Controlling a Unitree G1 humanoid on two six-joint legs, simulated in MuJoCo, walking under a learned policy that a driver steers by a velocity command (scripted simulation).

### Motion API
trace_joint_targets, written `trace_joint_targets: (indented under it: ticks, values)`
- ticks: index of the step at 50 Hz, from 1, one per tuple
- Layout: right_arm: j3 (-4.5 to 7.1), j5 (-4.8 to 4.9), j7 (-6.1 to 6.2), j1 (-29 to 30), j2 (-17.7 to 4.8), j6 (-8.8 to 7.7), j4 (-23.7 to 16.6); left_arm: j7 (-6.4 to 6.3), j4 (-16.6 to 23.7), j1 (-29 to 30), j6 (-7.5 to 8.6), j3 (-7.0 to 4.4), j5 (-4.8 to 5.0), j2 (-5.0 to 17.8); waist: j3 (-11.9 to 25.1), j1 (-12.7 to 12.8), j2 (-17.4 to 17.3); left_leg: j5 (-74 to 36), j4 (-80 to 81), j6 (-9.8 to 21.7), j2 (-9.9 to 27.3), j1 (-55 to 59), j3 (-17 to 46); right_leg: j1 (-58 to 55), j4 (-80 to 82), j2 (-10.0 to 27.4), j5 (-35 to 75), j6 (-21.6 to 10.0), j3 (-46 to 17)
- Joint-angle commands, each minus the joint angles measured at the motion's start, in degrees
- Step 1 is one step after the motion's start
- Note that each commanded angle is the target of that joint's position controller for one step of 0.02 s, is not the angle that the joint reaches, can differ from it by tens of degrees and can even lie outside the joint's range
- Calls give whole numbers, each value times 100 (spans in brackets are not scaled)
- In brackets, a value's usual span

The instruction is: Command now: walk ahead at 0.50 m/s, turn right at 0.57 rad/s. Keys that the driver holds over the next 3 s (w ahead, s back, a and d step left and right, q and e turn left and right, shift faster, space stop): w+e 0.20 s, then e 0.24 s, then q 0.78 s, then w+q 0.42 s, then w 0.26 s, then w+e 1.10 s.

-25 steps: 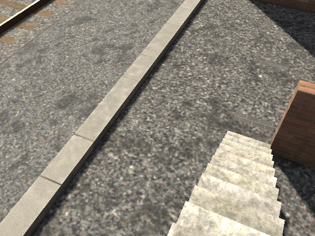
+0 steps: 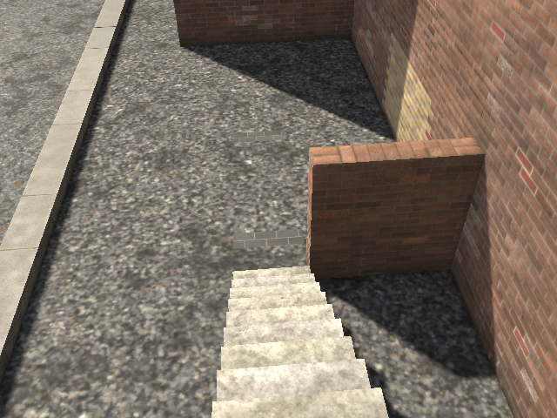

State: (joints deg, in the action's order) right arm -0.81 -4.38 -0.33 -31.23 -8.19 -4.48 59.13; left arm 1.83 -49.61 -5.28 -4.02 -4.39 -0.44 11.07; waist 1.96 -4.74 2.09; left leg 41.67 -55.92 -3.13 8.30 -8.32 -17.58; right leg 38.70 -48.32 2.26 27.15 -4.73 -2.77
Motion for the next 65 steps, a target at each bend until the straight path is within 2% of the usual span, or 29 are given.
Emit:
trace_joint_targets:
  ticks: [1, 4, 6, 7, 8, 9, 10, 12, 13, 16, 19, 22, 26, 29, 35, 37, 38, 39, 40, 42, 43, 45, 50, 57, 60, 62, 63, 64, 65]
  values:
    - [248, -48, 98, -58, -732, 50, -129, 136, 576, 1056, 133, -12, 143, 207, -1768, -203, -409, -1041, 1930, 523, 1234, -1154, 946, -255, 1409, 308, 476, -47, 348]
    - [356, -80, 24, -50, -901, 140, -165, -21, 298, 273, 130, -120, 163, 512, -1465, -68, -260, -2503, 691, 480, 1063, -145, 704, -772, 2461, 450, -380, -98, 544]
    - [430, 45, 14, 558, -1265, 266, -150, -98, -406, -1849, 72, -302, 57, 855, -49, 1039, -595, -4475, -1705, 494, 933, -461, 573, -3422, 1834, 154, -571, -289, 730]
    - [500, 190, 80, 251, -1239, 345, -129, -148, -478, -2137, 97, -344, -93, 867, 93, 1287, 249, -3107, -3685, 477, 293, -834, 355, -4074, 2920, -51, -1598, -350, 566]
    - [445, 159, 48, -99, -733, 320, -240, -108, -609, -2146, 205, -324, -103, 1366, -258, 765, 1555, 976, -6106, 297, -474, -3166, 365, -5196, 1075, 460, 2066, -613, 279]
    - [370, 72, 2, -167, -547, 365, -672, -73, -630, -2395, 298, -259, 192, 1775, 583, 498, 1522, 1188, -6601, 34, -415, -4651, 1034, -6212, -52, 970, 4063, -1010, -895]
    - [411, -11, 0, 501, -882, 414, -1034, -79, -610, -2646, 255, -241, 426, 1705, 991, 782, 803, 847, -6068, -67, -260, -4897, 1232, -5992, 560, 1300, 3080, -1106, -1457]
    - [450, 5, -8, 1171, -1090, 483, -1127, -221, -342, -1953, 249, -77, 306, 1334, 426, 655, 185, -77, -5237, -75, -132, -5038, 1565, -4857, 1502, 1400, 1213, -1237, -2279]
    - [432, 63, -46, 565, -854, 512, -1026, -278, -315, -2019, 356, -84, 227, 1445, 560, 359, 773, -221, -5191, -145, -67, -4984, 1880, -4480, 1309, 1774, 1728, -1763, -3105]
    - [498, 138, 144, 1089, -1014, 722, -1012, -232, -41, -1268, 543, 155, 90, 934, -341, 115, 290, -2202, -3094, -250, -278, -4076, 1965, -2126, 1591, 1208, 505, -1368, -2522]
    - [563, 117, 189, 948, -1135, 787, -776, -399, 120, -1217, 489, 138, 57, 1122, 9, 21, 162, -3526, -2407, -21, -611, -2990, 1694, -1822, 1263, 709, 1878, -728, -1940]
    - [638, 132, 150, 1844, -1351, 781, -1150, -518, 6, -1823, 537, 214, 123, 1004, -177, 276, 198, -4402, -1379, 133, -774, -3816, 2080, -2684, 891, 275, 759, -454, -2122]
    - [443, 56, -27, 2159, -893, 801, -1182, -528, 120, -1800, 726, 492, 196, 373, -218, 288, 56, -6095, 462, 214, -861, -2986, 1954, -2172, 603, -60, -1405, -350, -1775]
    - [358, 200, -148, 2368, -827, 691, -1140, -537, 271, -1666, 777, 597, 83, 197, -562, 443, 102, -6712, 1962, 250, -907, -2257, 2045, -1704, 351, -204, -2777, -334, -1692]
    - [379, 453, -251, 1690, -894, 352, -863, -572, 98, -2089, 577, 543, -176, 341, -891, 1123, -91, -6472, 4663, 558, -745, -1637, 2179, -2479, -835, -217, -1680, -441, -1754]
    - [455, 392, -214, 814, -884, 188, -473, -513, -25, -2169, 492, 532, -147, 402, -732, 830, -470, -7312, 5383, 639, -614, -497, 1759, -2148, -2167, -392, -2013, -397, -1275]
    - [556, 353, -190, 366, -1143, 192, -336, -473, 46, -2169, 513, 458, -145, 550, -370, 713, -829, -8497, 4891, 757, -312, 627, 2048, -1299, -3159, -643, -3833, -262, -905]
    - [718, 398, -285, -531, -1664, 374, -175, -415, 307, -1883, 586, 336, 3, 652, 590, 280, -1608, -10520, 2928, 1451, 674, 2657, 2921, 143, -5116, -1022, -6560, 248, -237]
    - [686, 489, -413, -899, -1604, 478, -183, -481, 323, -1735, 551, 277, 265, 600, 1041, -92, -1773, -12172, 1905, 2448, 1396, 4114, 3770, 2155, -7677, -1472, -9276, 623, 724]
    - [746, 640, -282, -546, -1696, 532, -566, -429, 672, -782, 525, 274, -73, 843, 1175, -348, -405, -10853, 2262, 3032, 1564, 3513, 4008, 3176, -8671, -951, -8496, 672, 498]
    - [822, 484, -93, 322, -1958, 475, -901, -332, 1111, -217, 484, 368, -90, 574, 1047, -94, -587, -9080, 2623, 3206, 1826, 2623, 4633, 3187, -7950, -660, -8124, 665, -170]
    - [558, 254, 3, 1194, -1622, 534, -1146, -464, 1001, 322, 253, 400, -187, 550, 340, 120, 252, -5861, 3463, 2696, 1019, -278, 4173, 1981, -7724, -652, -6324, 718, 289]
    - [243, 438, 33, 1435, -1303, 430, -1191, -480, 1286, 117, -80, 333, -166, 533, 64, 362, -394, -4623, 2932, 1835, -211, -1538, 3874, 1866, -7957, -736, -4824, 1042, 443]
    - [599, 274, 301, 1254, -2114, 576, -1630, -282, 2166, 898, -282, 327, -179, 687, 708, -69, -1293, -5246, 3694, 2257, 350, 249, 4928, 1742, -7666, -826, -7375, 887, 436]
    - [694, 315, 411, 1048, -2042, 656, -1727, -218, 2294, 791, -232, 385, -120, 667, 835, -163, -1411, -5592, 3905, 2205, 364, 322, 4677, 959, -6777, -738, -8257, 727, 304]
    - [756, 551, 374, 1457, -2075, 827, -1852, 103, 2271, 9, -424, 546, 65, 559, 544, 344, -2017, -1166, 5561, 1470, -301, -1581, 4045, -1767, -2070, -1234, -9960, 165, 903]
    - [794, 583, 466, 1808, -2130, 880, -1940, 185, 1788, -2059, -377, 353, 169, 1088, 476, 1393, -1453, 1609, 4901, 1183, -632, -3341, 4089, -4181, -236, -1545, -9358, -81, 705]
    - [684, 382, 415, 3607, -1494, 787, -2694, 242, 1367, -3730, -55, 52, 422, 1845, -862, 2707, 1571, 1823, 711, 760, -1559, -8075, 3326, -5790, 1836, 389, -11519, -389, -3837]
    - [880, 67, 228, 5607, -2090, 317, -3370, -122, 1089, -4939, 116, -4, 160, 1824, -1017, 3816, 1459, 805, -404, 707, -1658, -9873, 5426, -5265, 2688, 1619, -9432, -671, -7443]
